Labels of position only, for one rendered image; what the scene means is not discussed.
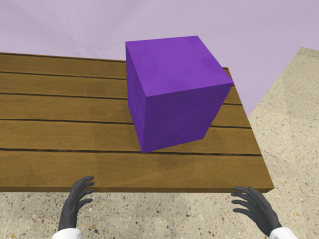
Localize robot left forearm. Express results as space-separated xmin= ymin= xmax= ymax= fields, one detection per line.
xmin=51 ymin=228 xmax=82 ymax=239

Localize right robot hand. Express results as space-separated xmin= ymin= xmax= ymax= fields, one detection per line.
xmin=230 ymin=186 xmax=282 ymax=237

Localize carton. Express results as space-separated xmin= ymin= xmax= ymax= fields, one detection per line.
xmin=125 ymin=35 xmax=234 ymax=154

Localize left robot hand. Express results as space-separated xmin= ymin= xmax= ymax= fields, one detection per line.
xmin=58 ymin=176 xmax=95 ymax=231

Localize robot right forearm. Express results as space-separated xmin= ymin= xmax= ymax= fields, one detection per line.
xmin=269 ymin=227 xmax=298 ymax=239

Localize table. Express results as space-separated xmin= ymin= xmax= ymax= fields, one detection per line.
xmin=0 ymin=52 xmax=275 ymax=193

